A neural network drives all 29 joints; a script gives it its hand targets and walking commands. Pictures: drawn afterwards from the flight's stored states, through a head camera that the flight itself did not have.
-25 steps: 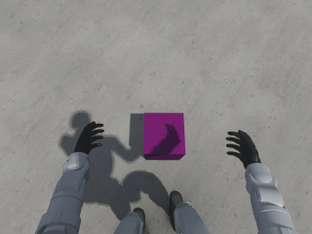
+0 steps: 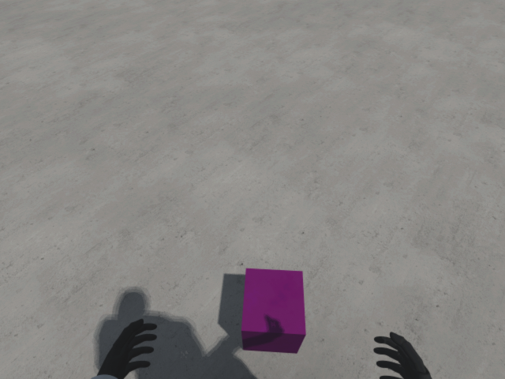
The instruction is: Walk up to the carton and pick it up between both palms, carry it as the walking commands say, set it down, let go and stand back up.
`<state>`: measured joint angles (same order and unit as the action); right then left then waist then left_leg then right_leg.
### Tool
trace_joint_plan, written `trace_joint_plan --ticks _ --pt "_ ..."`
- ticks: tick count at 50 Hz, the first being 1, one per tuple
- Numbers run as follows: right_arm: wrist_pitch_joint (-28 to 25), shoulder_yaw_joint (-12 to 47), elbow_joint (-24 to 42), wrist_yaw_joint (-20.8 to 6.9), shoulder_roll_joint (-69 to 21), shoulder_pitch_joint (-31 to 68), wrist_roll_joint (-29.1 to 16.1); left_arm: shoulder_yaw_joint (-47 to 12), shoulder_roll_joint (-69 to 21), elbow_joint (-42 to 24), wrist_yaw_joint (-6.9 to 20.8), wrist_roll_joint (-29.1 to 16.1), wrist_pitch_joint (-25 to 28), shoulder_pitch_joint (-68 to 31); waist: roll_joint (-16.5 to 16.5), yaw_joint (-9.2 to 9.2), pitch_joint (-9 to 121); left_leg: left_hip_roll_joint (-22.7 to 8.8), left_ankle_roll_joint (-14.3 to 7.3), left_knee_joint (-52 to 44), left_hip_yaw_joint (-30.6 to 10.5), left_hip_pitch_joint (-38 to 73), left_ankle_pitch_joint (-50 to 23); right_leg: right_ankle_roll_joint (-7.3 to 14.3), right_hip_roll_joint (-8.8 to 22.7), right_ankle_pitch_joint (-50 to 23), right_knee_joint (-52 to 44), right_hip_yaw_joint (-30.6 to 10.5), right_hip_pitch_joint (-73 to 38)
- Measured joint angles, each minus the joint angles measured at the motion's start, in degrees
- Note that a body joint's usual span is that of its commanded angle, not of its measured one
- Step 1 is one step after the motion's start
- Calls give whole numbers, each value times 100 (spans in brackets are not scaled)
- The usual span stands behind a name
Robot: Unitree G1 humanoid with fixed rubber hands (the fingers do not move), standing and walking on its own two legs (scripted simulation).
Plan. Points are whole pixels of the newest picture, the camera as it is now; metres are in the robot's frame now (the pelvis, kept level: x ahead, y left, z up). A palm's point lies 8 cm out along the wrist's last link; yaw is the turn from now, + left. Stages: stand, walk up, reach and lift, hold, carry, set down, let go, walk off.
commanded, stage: let go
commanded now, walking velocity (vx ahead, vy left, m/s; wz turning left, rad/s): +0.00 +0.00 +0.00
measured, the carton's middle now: (272, 311) +0.46 -0.04 -0.65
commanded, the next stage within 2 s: stand in 0.34 s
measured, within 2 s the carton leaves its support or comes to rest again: neither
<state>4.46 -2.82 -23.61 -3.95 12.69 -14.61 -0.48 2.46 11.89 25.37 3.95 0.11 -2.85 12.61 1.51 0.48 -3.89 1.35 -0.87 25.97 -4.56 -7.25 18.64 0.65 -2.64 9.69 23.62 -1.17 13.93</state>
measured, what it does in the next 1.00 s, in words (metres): stands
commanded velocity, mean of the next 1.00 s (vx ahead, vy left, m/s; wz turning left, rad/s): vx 0.00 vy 0.00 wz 0.00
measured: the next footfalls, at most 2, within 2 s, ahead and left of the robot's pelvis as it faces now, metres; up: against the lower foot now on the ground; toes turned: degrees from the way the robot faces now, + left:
none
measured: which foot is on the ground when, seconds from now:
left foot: down 0.00-1.00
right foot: down 0.00-1.00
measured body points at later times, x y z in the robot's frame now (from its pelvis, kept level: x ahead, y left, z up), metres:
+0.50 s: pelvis +0.01 -0.01 -0.01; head +0.02 -0.01 +0.44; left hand +0.16 +0.27 -0.09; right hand +0.16 -0.28 -0.10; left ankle -0.05 +0.11 -0.74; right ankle +0.03 -0.11 -0.74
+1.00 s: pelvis +0.03 +0.00 +0.00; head +0.03 -0.02 +0.45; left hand +0.15 +0.30 -0.10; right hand +0.17 -0.29 -0.11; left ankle -0.05 +0.11 -0.74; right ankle +0.03 -0.11 -0.74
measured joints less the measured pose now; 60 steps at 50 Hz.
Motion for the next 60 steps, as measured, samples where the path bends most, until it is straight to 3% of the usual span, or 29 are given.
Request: trace_joint_plan --ticks 9,17,22,30,60 --pt "344 7 98 50 32 112 61 -39 -9 -52 70 7 -321 -140 40 33 -297 -68 46 -5 -39 612 117 57 -63 163 73 45 -579" --pt "653 122 134 224 -9 69 91 -93 16 -2 -59 40 -306 -204 -62 70 -280 -88 77 107 -31 628 204 98 -90 286 275 48 -545" --pt "134 114 -589 489 256 116 224 -31 250 859 -365 229 -90 -179 -22 -13 198 -28 83 348 -37 163 318 82 -41 436 562 57 -64" --pt "-236 29 -1316 551 666 36 264 132 644 1622 -451 227 124 -180 93 -13 334 40 32 355 -66 24 361 51 28 549 659 77 101" --pt "-412 230 -2355 583 856 303 195 -34 758 2649 -502 148 262 -467 43 19 293 65 39 -214 -188 451 65 67 98 383 235 175 -307"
